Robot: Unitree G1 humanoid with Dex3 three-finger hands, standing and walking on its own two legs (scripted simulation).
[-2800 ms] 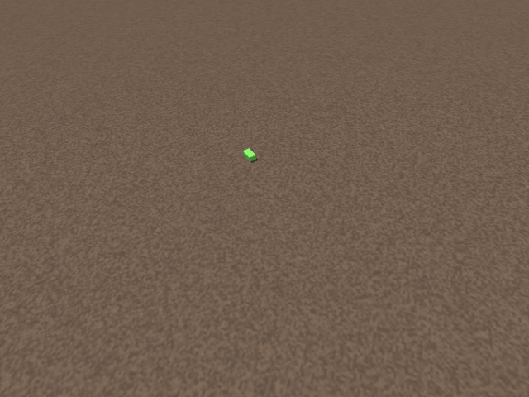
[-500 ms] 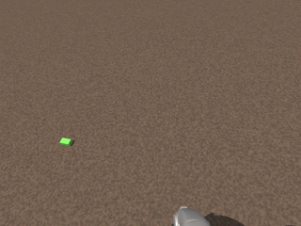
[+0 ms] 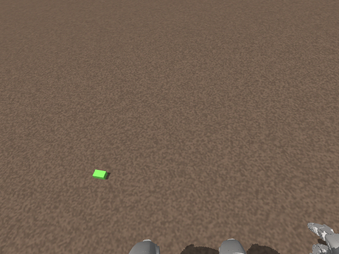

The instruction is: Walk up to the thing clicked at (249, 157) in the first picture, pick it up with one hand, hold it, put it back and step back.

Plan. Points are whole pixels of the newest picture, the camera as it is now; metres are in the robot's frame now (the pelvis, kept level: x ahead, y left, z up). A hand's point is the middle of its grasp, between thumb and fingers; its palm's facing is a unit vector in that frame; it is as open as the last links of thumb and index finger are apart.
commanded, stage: walk up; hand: left
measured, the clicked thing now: (100, 174) +0.67 +0.53 -0.70
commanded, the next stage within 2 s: none
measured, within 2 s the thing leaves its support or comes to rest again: neither
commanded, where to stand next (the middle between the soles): +0.25 +0.41 m, yaw -14 degrees
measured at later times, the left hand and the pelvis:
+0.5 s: hand out of the picture +0.16 +0.47 -0.07, palm faces -0.12 -0.77 -0.63, open 7.4 cm; pelvis +0.08 +0.16 +0.02, yaw -6 degrees
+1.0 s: hand out of the picture +0.25 +0.65 -0.10, palm faces -0.18 -0.81 -0.56, open 7.4 cm; pelvis +0.13 +0.38 +0.02, yaw -10 degrees
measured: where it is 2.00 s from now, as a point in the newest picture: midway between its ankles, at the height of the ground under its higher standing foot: outside the picture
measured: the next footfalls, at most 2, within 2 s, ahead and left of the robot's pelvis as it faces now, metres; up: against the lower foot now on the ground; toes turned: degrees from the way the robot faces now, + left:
right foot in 0.24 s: +0.17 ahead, -0.01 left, +0.00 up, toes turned -10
left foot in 0.62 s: +0.16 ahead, +0.42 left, +0.00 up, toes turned -4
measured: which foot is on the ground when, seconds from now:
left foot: down 0.00-0.24, up 0.26-0.60, down 0.62-0.90, up 0.92-1.00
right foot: up 0.00-0.22, down 0.24-0.64, up 0.66-0.86, down 0.88-1.00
